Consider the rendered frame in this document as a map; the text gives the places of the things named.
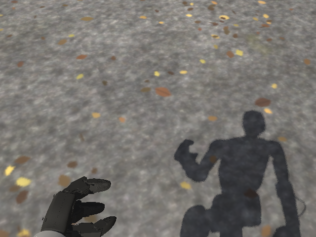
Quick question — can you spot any left robot hand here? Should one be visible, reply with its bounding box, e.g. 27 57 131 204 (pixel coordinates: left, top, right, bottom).
40 176 117 237

